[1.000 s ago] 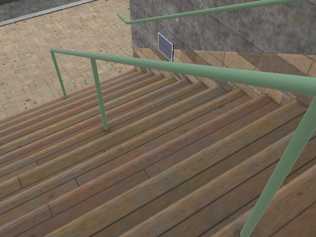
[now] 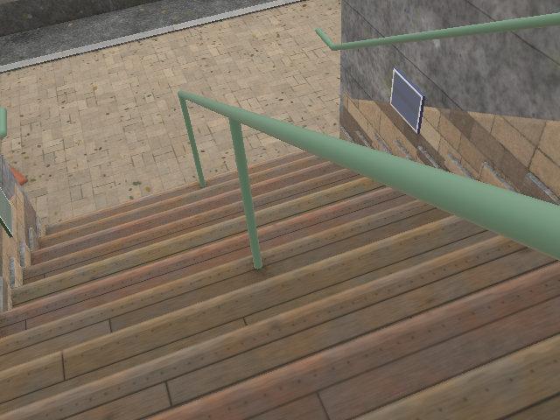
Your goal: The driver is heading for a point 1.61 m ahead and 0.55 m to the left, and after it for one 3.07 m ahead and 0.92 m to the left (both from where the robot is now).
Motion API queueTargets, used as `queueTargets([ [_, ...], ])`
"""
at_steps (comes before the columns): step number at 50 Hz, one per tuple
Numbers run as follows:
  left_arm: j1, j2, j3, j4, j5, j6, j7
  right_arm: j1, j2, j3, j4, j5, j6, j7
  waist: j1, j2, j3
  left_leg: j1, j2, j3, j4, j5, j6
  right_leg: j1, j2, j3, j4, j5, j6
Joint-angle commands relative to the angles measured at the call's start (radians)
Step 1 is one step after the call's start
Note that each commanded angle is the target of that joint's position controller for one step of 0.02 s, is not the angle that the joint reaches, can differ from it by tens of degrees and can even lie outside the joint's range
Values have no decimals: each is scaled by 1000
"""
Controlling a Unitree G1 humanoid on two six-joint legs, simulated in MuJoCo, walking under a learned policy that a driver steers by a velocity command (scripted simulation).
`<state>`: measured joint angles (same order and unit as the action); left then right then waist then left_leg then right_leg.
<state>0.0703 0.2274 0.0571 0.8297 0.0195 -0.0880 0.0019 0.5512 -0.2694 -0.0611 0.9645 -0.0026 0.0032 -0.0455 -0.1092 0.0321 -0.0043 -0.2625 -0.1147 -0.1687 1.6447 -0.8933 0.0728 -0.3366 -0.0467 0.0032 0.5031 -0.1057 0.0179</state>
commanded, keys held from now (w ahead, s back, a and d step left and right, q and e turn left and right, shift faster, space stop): q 0.72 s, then no key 0.28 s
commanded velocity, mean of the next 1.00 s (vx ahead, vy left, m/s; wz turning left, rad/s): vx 0.07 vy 0.00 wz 0.51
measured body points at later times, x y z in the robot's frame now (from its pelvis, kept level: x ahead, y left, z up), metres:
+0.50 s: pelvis +0.06 +0.03 -0.03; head +0.05 +0.06 +0.42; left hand +0.04 +0.32 -0.16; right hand +0.32 -0.12 -0.10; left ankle +0.05 +0.11 -0.74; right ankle +0.09 -0.12 -0.68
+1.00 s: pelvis +0.09 +0.02 -0.01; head +0.11 +0.01 +0.44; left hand +0.06 +0.28 -0.11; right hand +0.33 -0.12 -0.12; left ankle +0.04 +0.13 -0.71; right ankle +0.11 -0.05 -0.74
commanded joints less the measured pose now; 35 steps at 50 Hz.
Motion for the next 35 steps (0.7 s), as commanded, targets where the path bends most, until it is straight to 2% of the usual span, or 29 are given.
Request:
queueTargets([
  [1, 363, 198, 36, 0, -53, 20, 4, -131, -35, 4, -203, 23, 12, -45, 206, -348, -235, -747, 42, 165, 416, 39, -98, 681, -503, 336, 79, 1468, -288],
  [2, 343, 190, 28, 0, -55, 28, 19, -199, -43, 1, -217, -43, 41, -27, 183, -263, -162, -736, 77, 123, 451, 156, -107, 539, -483, 333, 36, 1266, -328],
  [3, 348, 170, 16, 3, -24, 27, 25, -195, -34, 7, -206, -63, 57, 3, 155, -218, -133, -718, 102, 110, 410, 212, -88, 410, -456, 313, 21, 895, -313],
  [4, 294, 142, -5, -13, 6, 38, 25, -221, -45, 5, -216, -48, 81, 22, 109, -144, -62, -633, 86, 140, 337, 333, -80, 180, -378, 198, -52, 621, -271],
  [5, 291, 125, -14, -5, 8, 32, 24, -255, 3, 14, -243, -48, 93, 23, 84, -172, -3, -666, 93, 113, 328, 398, -75, 88, -388, 165, -27, 626, -247],
  [6, 277, 153, -8, -17, 5, 24, 34, -279, 35, 29, -294, -59, 108, 24, 64, -222, -32, -707, 106, 109, 340, 431, -89, 64, -449, 200, -56, 509, -267],
  [7, 261, 156, -7, -25, 1, 23, 44, -365, 37, 35, -346, -46, 118, 28, 56, -185, 23, -682, 110, 104, 221, 502, -105, -65, -424, 158, -122, 371, -252],
  [8, 204, 137, -16, -33, 1, 19, 47, -395, 30, 34, -377, -40, 117, 42, 17, -162, 11, -609, 116, 84, 68, 673, -111, -161, -380, 127, -134, 118, -196],
  [10, 151, 110, -32, -75, -3, 25, 50, -375, 30, 29, -393, -33, 107, 61, -21, -114, -34, -422, 100, 134, -224, 933, -102, -229, -283, 4, -86, 25, -112],
  [12, 167, 155, -14, -89, -13, 21, 43, -414, 51, 42, -403, -25, 107, 67, 6, -145, -55, -299, 77, 200, -372, 914, -97, -200, -267, -53, -103, 101, -97],
  [13, 189, 169, -5, -90, -20, 28, 32, -451, 47, 44, -419, -31, 113, 70, 34, -171, -51, -329, 74, 223, -404, 852, -90, -120, -279, -58, -79, 148, -103],
  [14, 229, 184, -1, -101, -11, 24, 24, -457, 34, 35, -410, -48, 119, 56, 61, -181, -89, -327, 66, 257, -225, 957, -77, -69, -319, -44, -14, 212, -122],
  [15, 229, 157, -6, -118, -7, 45, 26, -521, 23, 42, -457, -33, 123, 58, 81, -172, -42, -376, 92, 234, -446, 787, -74, -35, -306, -73, -34, 150, -122],
  [16, 269, 181, 8, -114, 7, 64, 33, -575, 22, 46, -491, -16, 119, 70, 120, -199, -5, -391, 100, 213, -607, 546, -66, 42, -314, -41, -64, 72, -123],
  [17, 300, 199, 14, -115, 29, 82, 44, -602, 13, 46, -513, -8, 114, 75, 162, -283, 0, -341, 74, 242, -688, 411, -59, 94, -300, -64, -69, -7, -134],
  [18, 304, 228, 24, -110, 42, 96, 40, -561, -1, 39, -498, 22, 99, 84, 154, -344, 0, -250, 83, 259, -746, 326, -52, 83, -298, -64, -74, -131, -153],
  [19, 266, 236, 32, -136, 45, 127, 46, -477, -32, 29, -474, 50, 73, 93, 116, -276, -19, -127, 90, 230, -925, 359, -20, 88, -291, -82, 13, -208, -145],
  [20, 316, 208, 27, -127, 27, 142, 45, -384, -44, 19, -420, 46, 46, 86, 95, -115, -69, 90, 49, 238, -1059, 447, -2, 12, -263, -126, 177, -264, -121],
  [21, 396, 182, 24, -108, 34, 145, 28, -306, -75, 1, -381, 30, 16, 80, 72, 85, -68, 252, 101, 103, -1105, 538, -12, -166, -229, -197, 471, -380, -74],
  [22, 324, 59, -6, -222, 13, 144, 4, -278, -238, -22, -415, 26, 6, 80, 112, 370, -46, 392, 477, -517, -1112, 1194, 125, -609, -56, -176, 808, -685, 12],
  [23, 127, 140, -4, -280, 27, 142, -2, -162, -243, -32, -385, 37, 9, 78, -15, 201, -119, 331, 478, -520, -1180, 1546, 228, -595, -15, 29, 731, -574, 26],
  [24, 125, 127, -5, -281, -6, 141, 0, -208, -225, -22, -379, -4, 15, 67, 41, 207, -73, 271, 449, -453, -1181, 1488, 276, -572, 4, 50, 763, -526, 38],
  [25, 136, 131, -5, -257, 0, 142, 14, -282, -188, -16, -380, -12, 32, 61, 103, 174, -12, 190, 402, -366, -1171, 1348, 261, -571, 0, 41, 776, -450, 46],
  [27, 189, 138, -2, -225, 17, 170, 43, -382, -119, -3, -404, 3, 57, 40, 164, 138, 7, -11, 300, -212, -1168, 1277, 200, -443, 1, 16, 779, -317, 56],
  [29, 186, 125, -2, -212, 23, 190, 43, -375, -104, -2, -407, -3, 60, 40, 170, 71, -42, -73, 266, -200, -1162, 1184, 186, -393, 29, 7, 842, -243, 47],
  [30, 160, 108, -7, -220, 23, 194, 34, -361, -92, 0, -404, 7, 58, 41, 169, 36, -62, -85, 249, -218, -1174, 1042, 176, -402, 26, 10, 835, -223, 43],
  [31, 149, 108, -6, -225, 21, 193, 29, -335, -95, -2, -401, 2, 50, 37, 160, 19, -67, -73, 241, -233, -1192, 923, 170, -415, 34, 14, 800, -197, 38],
  [33, 138, 96, -13, -217, 20, 181, 29, -364, -114, -5, -413, -9, 32, 30, 168, 32, -106, -124, 238, -241, -1173, 944, 179, -328, 55, 8, 838, -25, 13],
  [35, 111, 72, -27, -224, 42, 174, 18, -348, -112, -4, -420, -3, 38, 36, 145, 33, -125, -87, 238, -273, -1128, 973, 193, -335, 64, 10, 823, -34, 2],
])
